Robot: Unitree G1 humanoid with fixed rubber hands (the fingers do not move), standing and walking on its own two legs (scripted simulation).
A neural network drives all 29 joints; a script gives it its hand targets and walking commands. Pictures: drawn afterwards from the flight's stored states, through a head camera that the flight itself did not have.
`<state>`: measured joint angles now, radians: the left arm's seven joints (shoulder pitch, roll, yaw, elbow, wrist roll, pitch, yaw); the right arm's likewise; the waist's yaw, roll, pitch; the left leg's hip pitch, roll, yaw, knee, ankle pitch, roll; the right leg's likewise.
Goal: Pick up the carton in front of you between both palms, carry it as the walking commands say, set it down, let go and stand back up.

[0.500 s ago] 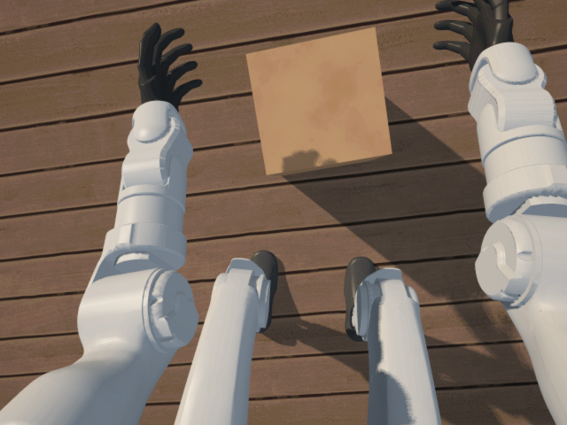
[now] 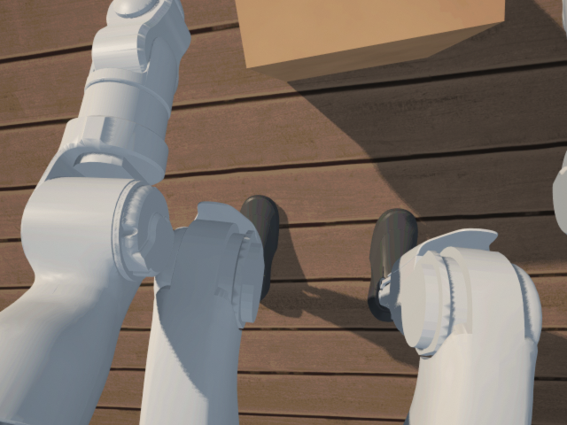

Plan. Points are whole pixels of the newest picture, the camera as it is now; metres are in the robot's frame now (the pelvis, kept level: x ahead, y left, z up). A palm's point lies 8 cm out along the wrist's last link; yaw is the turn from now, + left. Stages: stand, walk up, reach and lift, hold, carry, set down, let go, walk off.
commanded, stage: reach and lift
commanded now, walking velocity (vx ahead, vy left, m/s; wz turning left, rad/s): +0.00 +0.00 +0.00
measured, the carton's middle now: out of the picture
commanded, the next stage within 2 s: none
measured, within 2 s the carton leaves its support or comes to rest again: leaves its support in 0.86 s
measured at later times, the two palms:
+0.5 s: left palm out of the picture +0.55 +0.16 -0.18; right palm out of the picture +0.58 -0.17 -0.19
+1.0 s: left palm out of the picture +0.55 +0.14 -0.14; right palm out of the picture +0.57 -0.16 -0.15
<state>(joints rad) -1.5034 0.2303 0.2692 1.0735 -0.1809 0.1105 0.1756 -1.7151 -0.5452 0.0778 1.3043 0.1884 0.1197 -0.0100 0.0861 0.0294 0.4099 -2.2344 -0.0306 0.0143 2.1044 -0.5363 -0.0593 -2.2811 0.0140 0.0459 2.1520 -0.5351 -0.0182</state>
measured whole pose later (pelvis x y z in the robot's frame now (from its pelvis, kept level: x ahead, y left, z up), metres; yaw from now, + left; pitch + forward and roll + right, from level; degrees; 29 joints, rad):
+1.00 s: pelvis +0.01 +0.00 -0.02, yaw -2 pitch +38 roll +3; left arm -1.30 0.13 0.36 0.80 -0.11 0.27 0.21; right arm -1.43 -0.30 -0.07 0.96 0.06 0.27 -0.11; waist 0.06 0.04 0.24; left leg -2.27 -0.08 -0.04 2.19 -0.60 -0.09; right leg -2.31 0.03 0.03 2.22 -0.58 0.00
